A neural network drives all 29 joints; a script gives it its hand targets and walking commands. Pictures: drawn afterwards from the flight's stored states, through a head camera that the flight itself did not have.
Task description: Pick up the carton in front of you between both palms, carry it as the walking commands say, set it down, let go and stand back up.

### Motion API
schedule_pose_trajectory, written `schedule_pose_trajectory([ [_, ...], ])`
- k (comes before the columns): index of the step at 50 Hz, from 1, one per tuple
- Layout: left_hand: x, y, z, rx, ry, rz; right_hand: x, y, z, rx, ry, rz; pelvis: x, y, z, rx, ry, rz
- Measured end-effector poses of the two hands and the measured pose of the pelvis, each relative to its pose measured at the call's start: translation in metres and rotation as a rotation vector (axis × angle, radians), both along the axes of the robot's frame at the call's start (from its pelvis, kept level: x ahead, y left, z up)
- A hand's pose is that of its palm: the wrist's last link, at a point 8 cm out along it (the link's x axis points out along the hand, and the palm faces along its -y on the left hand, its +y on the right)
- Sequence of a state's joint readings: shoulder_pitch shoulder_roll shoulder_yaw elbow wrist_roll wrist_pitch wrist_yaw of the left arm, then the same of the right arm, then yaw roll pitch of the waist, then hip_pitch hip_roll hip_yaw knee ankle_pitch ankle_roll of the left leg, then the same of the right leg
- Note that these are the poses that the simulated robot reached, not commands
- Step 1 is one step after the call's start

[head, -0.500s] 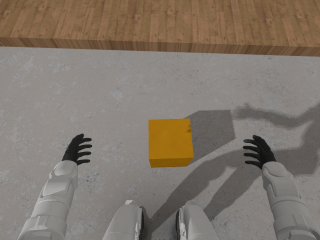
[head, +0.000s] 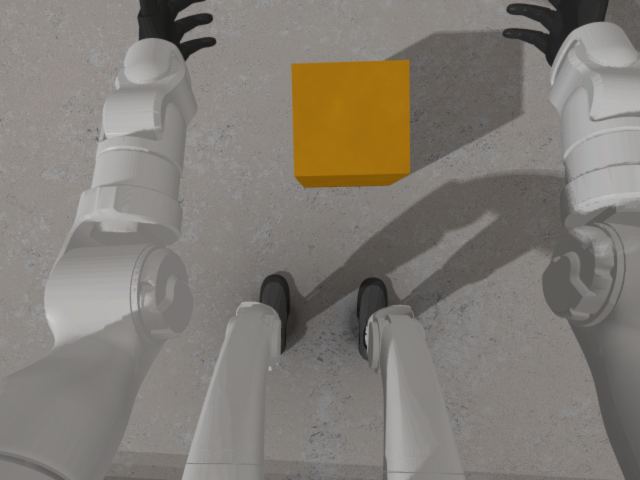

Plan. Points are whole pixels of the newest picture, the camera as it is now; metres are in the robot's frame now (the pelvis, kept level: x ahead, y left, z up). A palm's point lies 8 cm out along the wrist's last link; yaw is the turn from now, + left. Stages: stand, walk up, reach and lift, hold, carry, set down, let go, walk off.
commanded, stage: reach and lift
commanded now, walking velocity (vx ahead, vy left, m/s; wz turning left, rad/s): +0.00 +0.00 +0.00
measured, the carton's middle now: (347, 134) +0.56 -0.03 -0.53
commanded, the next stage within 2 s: none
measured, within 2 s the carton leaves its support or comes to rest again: leaves its support in 1.86 s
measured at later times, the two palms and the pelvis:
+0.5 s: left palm (229, 102) +0.55 +0.16 -0.30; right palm (483, 103) +0.55 -0.22 -0.29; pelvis +0.02 +0.02 -0.13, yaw +1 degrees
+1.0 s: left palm (251, 130) +0.54 +0.16 -0.46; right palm (439, 129) +0.55 -0.21 -0.46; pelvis -0.03 +0.01 -0.28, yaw +2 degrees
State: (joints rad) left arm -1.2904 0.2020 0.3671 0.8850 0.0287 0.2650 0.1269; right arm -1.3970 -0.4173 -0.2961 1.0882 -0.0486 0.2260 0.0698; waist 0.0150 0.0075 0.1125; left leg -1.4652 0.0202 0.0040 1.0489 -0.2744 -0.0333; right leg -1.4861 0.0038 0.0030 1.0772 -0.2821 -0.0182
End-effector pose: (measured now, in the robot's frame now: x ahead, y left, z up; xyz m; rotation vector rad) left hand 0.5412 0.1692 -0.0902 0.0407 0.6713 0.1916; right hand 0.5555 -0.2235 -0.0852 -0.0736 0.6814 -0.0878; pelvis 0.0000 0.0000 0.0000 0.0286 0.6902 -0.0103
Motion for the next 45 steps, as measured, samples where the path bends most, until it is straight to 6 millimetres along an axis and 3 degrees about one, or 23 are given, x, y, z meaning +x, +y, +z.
schedule_pose_trajectory([
  [7, 0.021, -0.007, -0.029, 0.0, -0.025, -0.006, 0.023, 0.006, -0.032, 0.007, -0.029, 0.0, 0.018, -0.001, -0.003, 0.007, 0.098, -0.001],
  [14, 0.012, -0.005, -0.085, -0.007, 0.008, 0.002, 0.015, 0.013, -0.085, 0.012, 0.002, -0.022, 0.035, 0.002, -0.027, 0.012, 0.2, -0.002],
  [19, 0.007, -0.008, -0.139, -0.013, 0.025, -0.009, 0.003, 0.011, -0.139, 0.007, 0.022, -0.057, 0.034, 0.007, -0.069, 0.012, 0.249, -0.003],
  [26, 0.008, -0.009, -0.216, -0.001, 0.016, -0.032, -0.005, 0.001, -0.219, -0.009, 0.01, -0.074, 0.017, 0.017, -0.145, 0.017, 0.225, -0.006],
  [32, 0.006, -0.007, -0.264, -0.003, 0.015, -0.031, -0.005, 0.001, -0.27, -0.009, -0.01, -0.066, -0.004, 0.019, -0.203, 0.024, 0.133, -0.001],
  [38, 0.005, -0.009, -0.301, -0.013, 0.039, -0.027, -0.003, 0.01, -0.308, 0.001, 0.012, -0.043, -0.021, 0.016, -0.241, 0.024, 0.044, 0.004],
  [45, 0.003, -0.01, -0.348, -0.016, 0.074, -0.033, -0.004, 0.016, -0.355, 0.009, 0.053, -0.034, -0.028, 0.012, -0.269, 0.023, -0.022, 0.006],
])
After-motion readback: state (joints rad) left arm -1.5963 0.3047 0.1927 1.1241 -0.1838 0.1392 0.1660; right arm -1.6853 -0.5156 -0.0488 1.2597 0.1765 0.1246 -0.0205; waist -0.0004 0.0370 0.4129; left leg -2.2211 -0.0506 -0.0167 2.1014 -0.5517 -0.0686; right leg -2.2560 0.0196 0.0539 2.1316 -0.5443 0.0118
